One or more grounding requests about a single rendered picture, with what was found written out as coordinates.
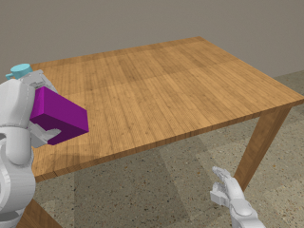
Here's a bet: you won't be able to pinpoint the robot right hand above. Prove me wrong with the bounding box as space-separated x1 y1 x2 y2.
210 166 245 208

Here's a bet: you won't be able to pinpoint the robot left hand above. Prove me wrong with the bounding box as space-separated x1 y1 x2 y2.
0 69 62 148

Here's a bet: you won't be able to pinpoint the right robot forearm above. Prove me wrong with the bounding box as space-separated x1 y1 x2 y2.
229 198 266 228

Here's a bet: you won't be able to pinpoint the left robot forearm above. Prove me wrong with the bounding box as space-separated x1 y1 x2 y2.
0 126 36 228

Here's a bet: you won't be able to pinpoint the sponge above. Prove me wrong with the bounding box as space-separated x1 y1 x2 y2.
29 86 89 145

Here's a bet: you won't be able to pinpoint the table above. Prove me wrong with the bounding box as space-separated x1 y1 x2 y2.
13 36 304 228

